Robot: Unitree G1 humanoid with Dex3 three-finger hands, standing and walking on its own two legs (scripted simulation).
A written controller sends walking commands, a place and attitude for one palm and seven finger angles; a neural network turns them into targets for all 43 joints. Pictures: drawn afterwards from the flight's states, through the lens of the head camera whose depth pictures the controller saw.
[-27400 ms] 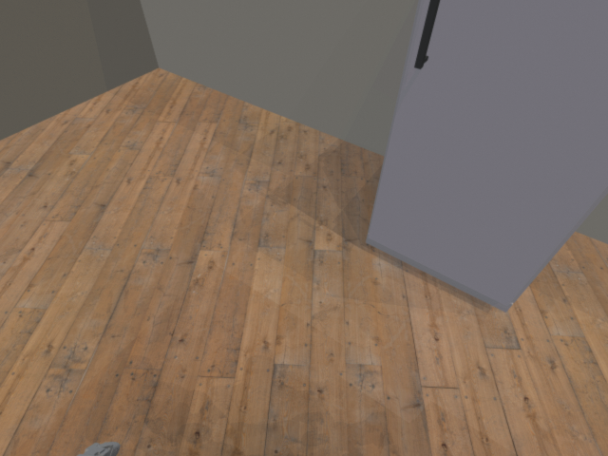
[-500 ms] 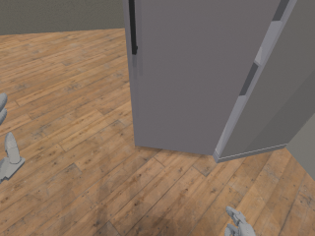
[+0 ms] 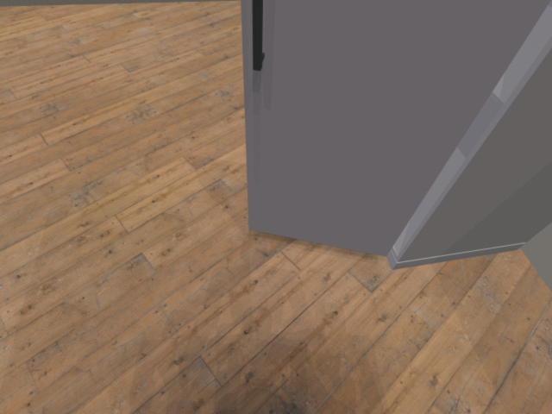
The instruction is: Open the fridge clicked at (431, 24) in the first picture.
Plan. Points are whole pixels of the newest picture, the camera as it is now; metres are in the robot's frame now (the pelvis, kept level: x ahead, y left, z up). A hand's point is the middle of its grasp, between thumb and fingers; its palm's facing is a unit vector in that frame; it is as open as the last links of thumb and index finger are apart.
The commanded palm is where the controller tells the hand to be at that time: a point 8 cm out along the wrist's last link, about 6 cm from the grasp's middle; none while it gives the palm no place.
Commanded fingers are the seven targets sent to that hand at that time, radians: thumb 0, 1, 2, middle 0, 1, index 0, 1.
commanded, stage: let the arm hang, fingers relaxed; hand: left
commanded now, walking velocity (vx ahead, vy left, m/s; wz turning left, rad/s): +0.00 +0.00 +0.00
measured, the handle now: out of the picture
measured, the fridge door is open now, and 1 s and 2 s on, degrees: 68 68 68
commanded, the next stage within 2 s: look to check the result in 0.64 s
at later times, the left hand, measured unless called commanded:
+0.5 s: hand out of the picture +0.09 +0.21 -0.17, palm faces -0.06 -0.97 -0.22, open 7.3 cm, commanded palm none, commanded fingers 0.00 0.90 0.90 -0.20 -0.30 -0.20 -0.30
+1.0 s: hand out of the picture +0.03 +0.20 -0.17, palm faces -0.06 -0.98 -0.19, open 7.4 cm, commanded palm none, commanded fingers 0.00 0.90 0.90 -0.20 -0.30 -0.20 -0.30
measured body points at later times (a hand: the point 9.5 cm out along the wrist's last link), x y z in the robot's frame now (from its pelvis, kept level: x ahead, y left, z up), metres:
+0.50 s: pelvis +0.03 +0.03 +0.00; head +0.04 +0.03 +0.45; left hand +0.09 +0.26 -0.15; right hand +0.03 -0.20 -0.16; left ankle +0.03 +0.12 -0.74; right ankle +0.01 -0.08 -0.74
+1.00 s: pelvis +0.03 +0.03 +0.01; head +0.05 +0.04 +0.45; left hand +0.04 +0.26 -0.16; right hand +0.02 -0.19 -0.16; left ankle +0.03 +0.12 -0.74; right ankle +0.01 -0.08 -0.74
